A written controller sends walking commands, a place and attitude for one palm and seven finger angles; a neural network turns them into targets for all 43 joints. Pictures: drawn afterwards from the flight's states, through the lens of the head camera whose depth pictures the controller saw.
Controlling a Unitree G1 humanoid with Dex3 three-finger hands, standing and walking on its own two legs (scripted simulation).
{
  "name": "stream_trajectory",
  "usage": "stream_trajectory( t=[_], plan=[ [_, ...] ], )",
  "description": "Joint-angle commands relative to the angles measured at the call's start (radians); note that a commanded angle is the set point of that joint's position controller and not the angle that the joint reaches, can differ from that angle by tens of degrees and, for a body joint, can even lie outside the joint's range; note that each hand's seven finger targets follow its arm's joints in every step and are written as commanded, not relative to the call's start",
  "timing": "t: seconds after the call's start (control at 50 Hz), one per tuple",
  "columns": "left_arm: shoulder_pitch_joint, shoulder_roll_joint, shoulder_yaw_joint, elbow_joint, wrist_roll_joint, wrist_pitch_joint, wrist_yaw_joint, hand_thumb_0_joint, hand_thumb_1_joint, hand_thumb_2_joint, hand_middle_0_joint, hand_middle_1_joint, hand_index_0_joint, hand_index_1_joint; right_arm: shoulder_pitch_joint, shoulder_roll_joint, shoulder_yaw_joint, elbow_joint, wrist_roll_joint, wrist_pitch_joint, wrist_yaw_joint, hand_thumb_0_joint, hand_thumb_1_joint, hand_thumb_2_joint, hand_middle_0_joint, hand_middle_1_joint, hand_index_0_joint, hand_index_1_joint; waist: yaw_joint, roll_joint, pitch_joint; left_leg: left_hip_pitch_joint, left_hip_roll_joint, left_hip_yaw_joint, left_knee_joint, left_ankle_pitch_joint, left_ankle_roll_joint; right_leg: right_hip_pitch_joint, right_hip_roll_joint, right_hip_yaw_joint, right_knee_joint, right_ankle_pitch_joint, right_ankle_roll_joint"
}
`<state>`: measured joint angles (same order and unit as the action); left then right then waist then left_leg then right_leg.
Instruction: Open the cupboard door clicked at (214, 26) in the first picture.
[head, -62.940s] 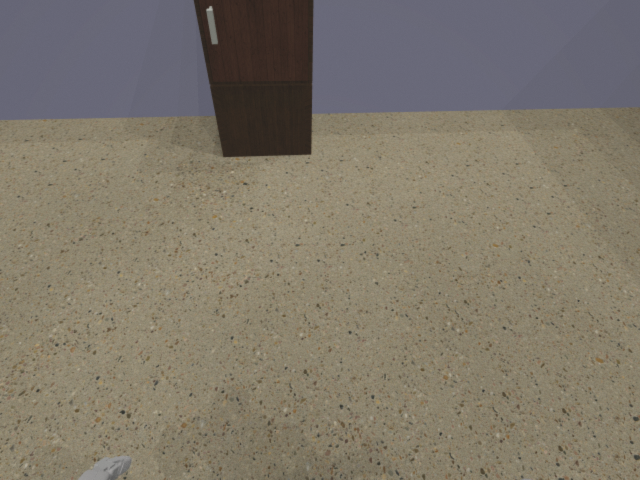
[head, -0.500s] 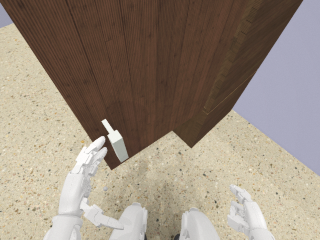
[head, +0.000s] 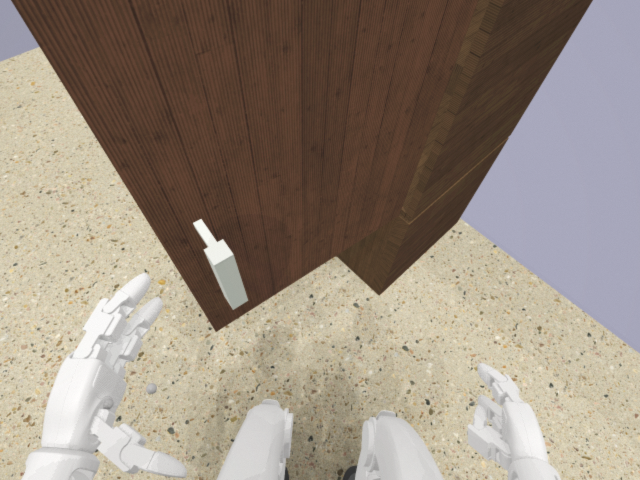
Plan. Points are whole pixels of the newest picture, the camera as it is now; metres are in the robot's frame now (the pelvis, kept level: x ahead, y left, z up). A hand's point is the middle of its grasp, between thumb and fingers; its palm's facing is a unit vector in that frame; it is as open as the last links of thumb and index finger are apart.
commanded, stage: draw the hand back to the body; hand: left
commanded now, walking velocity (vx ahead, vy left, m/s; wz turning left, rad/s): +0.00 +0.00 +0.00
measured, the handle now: (220, 265) +0.35 +0.16 +0.05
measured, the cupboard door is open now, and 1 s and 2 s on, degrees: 83 83 83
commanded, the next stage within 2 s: step back with the hand held close in 1.50 s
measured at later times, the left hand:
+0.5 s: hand (47, 348) +0.21 +0.24 +0.16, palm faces +0.09 -0.97 -0.22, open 15.8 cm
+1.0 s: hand out of the picture +0.25 +0.29 +0.27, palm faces +0.39 -0.81 -0.43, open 10.5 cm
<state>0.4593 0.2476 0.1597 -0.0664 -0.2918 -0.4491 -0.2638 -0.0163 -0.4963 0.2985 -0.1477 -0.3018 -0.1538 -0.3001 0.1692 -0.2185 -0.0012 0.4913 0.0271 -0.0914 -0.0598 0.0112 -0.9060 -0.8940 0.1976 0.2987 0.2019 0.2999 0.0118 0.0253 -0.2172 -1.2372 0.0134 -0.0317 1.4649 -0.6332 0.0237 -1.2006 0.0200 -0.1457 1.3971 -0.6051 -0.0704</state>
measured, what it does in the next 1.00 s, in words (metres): rises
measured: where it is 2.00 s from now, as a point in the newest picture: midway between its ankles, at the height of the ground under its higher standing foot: outside the picture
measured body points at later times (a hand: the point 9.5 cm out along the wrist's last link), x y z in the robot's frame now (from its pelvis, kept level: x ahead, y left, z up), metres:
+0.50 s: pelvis +0.03 +0.02 +0.09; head +0.06 +0.03 +0.54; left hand +0.20 +0.29 +0.17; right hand +0.22 -0.21 +0.03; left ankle +0.03 +0.10 -0.59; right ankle +0.03 -0.09 -0.59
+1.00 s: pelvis +0.06 +0.04 +0.14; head +0.05 +0.02 +0.59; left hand +0.22 +0.33 +0.30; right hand +0.25 -0.18 +0.07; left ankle +0.03 +0.10 -0.59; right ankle +0.03 -0.09 -0.59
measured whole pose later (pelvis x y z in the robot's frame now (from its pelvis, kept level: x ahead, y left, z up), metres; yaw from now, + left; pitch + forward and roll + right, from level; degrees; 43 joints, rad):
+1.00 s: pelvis +0.06 +0.04 +0.14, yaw +0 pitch +1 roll -2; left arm 0.56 0.37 0.26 -0.43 -0.07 0.01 0.15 0.00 0.39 0.68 -0.19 -0.30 -0.19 -0.30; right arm 0.25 -0.22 0.06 0.55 0.03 -0.11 -0.09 0.01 -0.90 -0.89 0.20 0.30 0.20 0.30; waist 0.05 0.08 -0.08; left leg -0.24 -0.04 0.03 0.60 -0.37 0.07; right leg -0.22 0.00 -0.05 0.54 -0.34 0.00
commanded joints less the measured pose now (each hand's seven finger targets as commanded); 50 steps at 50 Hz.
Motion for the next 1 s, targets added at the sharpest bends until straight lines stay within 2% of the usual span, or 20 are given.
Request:
stream_trajectory(
  t=[0.0,0.04,0.1,0.12,0.16,0.22,0.3,0.38,0.4,0.42,0.44,0.46,0.48,0.52,0.54,0.58,0.62,0.7,0.88,0.98],
  plan=[
    [0.028,0.166,0.088,-0.349,-0.017,-0.051,0.008,0.000,-0.500,0.300,-0.150,-0.300,-0.150,-0.300,-0.009,-0.127,-0.051,-0.175,0.008,-0.052,-0.016,0.000,-0.900,-0.900,0.200,0.300,0.200,0.300,0.001,0.079,-0.301,0.263,-0.029,-0.022,-0.273,0.258,0.008,0.328,0.005,0.157,-0.308,0.152,0.037],
    [0.047,0.181,0.110,-0.357,-0.018,-0.009,0.015,0.000,-0.500,0.300,-0.150,-0.300,-0.150,-0.300,-0.003,-0.126,-0.051,-0.177,0.013,-0.046,-0.024,0.000,-0.900,-0.900,0.200,0.300,0.200,0.300,0.001,0.070,-0.292,0.300,-0.027,-0.030,-0.312,0.267,0.009,0.353,0.013,0.139,-0.334,0.160,0.037],
    [0.092,0.151,0.108,-0.311,-0.024,0.054,0.028,0.000,-0.500,0.300,-0.150,-0.300,-0.150,-0.300,0.002,-0.122,-0.045,-0.179,0.023,-0.037,-0.029,0.000,-0.900,-0.900,0.200,0.300,0.200,0.300,-0.011,0.035,-0.209,0.327,-0.028,-0.036,-0.373,0.219,0.006,0.363,0.014,0.111,-0.389,0.117,0.045],
    [0.103,0.129,0.090,-0.311,-0.026,0.069,0.031,0.000,-0.500,0.300,-0.150,-0.300,-0.150,-0.300,-0.004,-0.124,-0.042,-0.187,0.025,-0.038,-0.030,0.000,-0.900,-0.900,0.200,0.300,0.200,0.300,-0.014,0.048,-0.185,0.341,-0.030,-0.036,-0.391,0.207,0.006,0.365,0.015,0.107,-0.406,0.107,0.046],
    [0.104,0.130,0.101,-0.277,-0.031,0.097,0.036,0.000,-0.500,0.300,-0.150,-0.300,-0.150,-0.300,0.000,-0.125,-0.039,-0.190,0.026,-0.035,-0.035,0.000,-0.900,-0.900,0.200,0.300,0.200,0.300,-0.022,0.004,-0.144,0.347,-0.030,-0.036,-0.419,0.189,0.005,0.392,0.015,0.100,-0.441,0.086,0.049],
    [0.086,0.139,0.094,-0.291,-0.025,0.103,0.043,0.000,-0.500,0.300,-0.150,-0.300,-0.150,-0.300,0.016,-0.128,-0.031,-0.199,0.025,-0.044,-0.042,0.000,-0.900,-0.900,0.200,0.300,0.200,0.300,-0.033,-0.007,-0.103,0.386,-0.028,-0.038,-0.464,0.178,0.006,0.416,0.014,0.093,-0.482,0.077,0.051],
    [0.077,0.167,0.101,-0.362,-0.027,0.067,0.043,0.000,-0.500,0.300,-0.150,-0.300,-0.150,-0.300,0.034,-0.127,-0.023,-0.203,0.024,-0.071,-0.043,0.000,-0.900,-0.900,0.200,0.300,0.200,0.300,-0.024,0.059,-0.103,0.487,-0.027,-0.038,-0.518,0.242,0.003,0.474,0.016,0.088,-0.511,0.153,0.042],
    [0.122,0.192,0.136,-0.391,-0.036,0.061,0.033,0.000,-0.360,0.360,-0.155,-0.300,-0.155,-0.300,0.042,-0.121,-0.023,-0.189,0.028,-0.092,-0.037,0.000,-0.900,-0.900,0.200,0.300,0.200,0.300,-0.009,0.105,-0.116,0.583,-0.021,-0.037,-0.562,0.362,-0.008,0.544,0.020,0.074,-0.531,0.272,0.037],
    [0.137,0.191,0.142,-0.382,-0.036,0.069,0.033,0.000,-0.325,0.375,-0.156,-0.300,-0.156,-0.300,0.042,-0.119,-0.023,-0.186,0.030,-0.093,-0.034,0.000,-0.900,-0.900,0.200,0.300,0.200,0.300,-0.011,0.097,-0.093,0.593,-0.018,-0.039,-0.576,0.376,-0.011,0.553,0.021,0.066,-0.539,0.285,0.038],
    [0.200,0.357,0.197,-0.396,0.136,0.189,0.198,0.000,-0.290,0.390,-0.158,-0.300,-0.158,-0.300,0.038,-0.114,-0.031,-0.195,0.017,-0.056,-0.057,0.000,-0.900,-0.900,0.200,0.300,0.200,0.300,0.066,0.139,-0.132,0.633,0.007,-0.028,-0.662,0.373,-0.007,0.616,-0.017,0.134,-0.592,0.275,0.023],
    [0.231,0.270,0.149,-0.434,0.158,0.255,0.276,0.000,-0.255,0.405,-0.159,-0.300,-0.159,-0.300,0.032,-0.092,-0.022,-0.212,0.015,-0.046,-0.062,0.000,-0.900,-0.900,0.200,0.300,0.200,0.300,0.033,0.146,-0.061,0.639,0.004,-0.035,-0.688,0.354,-0.010,0.615,-0.017,0.113,-0.611,0.269,0.028],
    [0.238,0.218,0.106,-0.470,0.168,0.291,0.309,0.000,-0.220,0.420,-0.160,-0.300,-0.160,-0.300,0.034,-0.090,-0.018,-0.214,0.016,-0.036,-0.065,0.000,-0.900,-0.900,0.200,0.300,0.200,0.300,0.019,0.121,-0.042,0.649,0.008,-0.035,-0.690,0.374,-0.012,0.619,-0.021,0.106,-0.616,0.285,0.033],
    [0.262,0.184,0.078,-0.458,0.185,0.325,0.338,0.000,-0.185,0.435,-0.161,-0.300,-0.161,-0.300,0.042,-0.085,-0.016,-0.203,0.017,-0.023,-0.064,0.000,-0.900,-0.900,0.200,0.300,0.200,0.300,0.014,0.158,-0.014,0.677,0.013,-0.033,-0.701,0.417,-0.013,0.639,-0.024,0.104,-0.625,0.308,0.032],
    [0.248,0.198,0.074,-0.490,0.207,0.367,0.382,0.000,-0.115,0.465,-0.164,-0.300,-0.164,-0.300,0.044,-0.090,-0.013,-0.200,0.015,-0.007,-0.062,0.000,-0.900,-0.900,0.200,0.300,0.200,0.300,0.007,0.140,0.004,0.728,0.023,-0.038,-0.723,0.476,-0.016,0.671,-0.023,0.096,-0.654,0.342,0.036],
    [0.227,0.213,0.087,-0.498,0.212,0.380,0.398,0.000,-0.080,0.480,-0.165,-0.300,-0.165,-0.300,0.041,-0.095,-0.010,-0.196,0.010,-0.006,-0.064,0.000,-0.900,-0.900,0.200,0.300,0.200,0.300,0.009,0.071,0.005,0.736,0.022,-0.038,-0.730,0.509,-0.009,0.707,-0.020,0.093,-0.675,0.369,0.035],
    [0.204,0.218,0.083,-0.507,0.225,0.396,0.421,0.000,-0.010,0.510,-0.168,-0.300,-0.168,-0.300,0.051,-0.103,-0.009,-0.193,0.007,-0.009,-0.068,0.000,-0.900,-0.900,0.200,0.300,0.200,0.300,0.000,0.026,-0.006,0.792,0.026,-0.033,-0.752,0.553,-0.008,0.748,-0.024,0.092,-0.699,0.410,0.044],
    [0.164,0.226,0.089,-0.507,0.235,0.408,0.436,0.000,0.060,0.540,-0.170,-0.300,-0.170,-0.300,0.050,-0.110,-0.005,-0.188,0.007,-0.014,-0.072,0.000,-0.900,-0.900,0.200,0.300,0.200,0.300,-0.001,0.011,0.021,0.828,0.030,-0.037,-0.789,0.544,-0.009,0.768,-0.027,0.091,-0.728,0.405,0.046],
    [0.086,0.251,0.117,-0.524,0.245,0.409,0.450,0.000,0.200,0.600,-0.175,-0.300,-0.175,-0.300,0.042,-0.120,0.006,-0.161,0.005,-0.035,-0.072,0.000,-0.900,-0.900,0.200,0.300,0.200,0.300,0.011,0.046,0.042,0.908,0.031,-0.050,-0.854,0.577,-0.020,0.820,-0.032,0.095,-0.776,0.414,0.043],
    [0.082,0.281,0.207,-0.573,0.233,0.395,0.435,0.000,0.515,0.735,-0.186,-0.300,-0.186,-0.300,-0.004,-0.112,0.010,-0.103,-0.002,-0.073,-0.040,0.000,-0.900,-0.900,0.200,0.300,0.200,0.300,0.040,0.079,0.068,1.039,0.042,-0.035,-0.948,0.809,-0.048,0.986,-0.036,0.097,-0.869,0.553,0.042],
    [0.031,0.296,0.259,-0.568,0.224,0.382,0.423,0.000,0.690,0.810,-0.192,-0.300,-0.192,-0.300,-0.030,-0.115,0.004,-0.081,-0.005,-0.072,-0.025,0.000,-0.900,-0.900,0.200,0.300,0.200,0.300,0.043,0.044,0.116,1.070,0.046,-0.023,-1.000,0.805,-0.046,1.031,-0.028,0.101,-0.927,0.575,0.043]
  ],
)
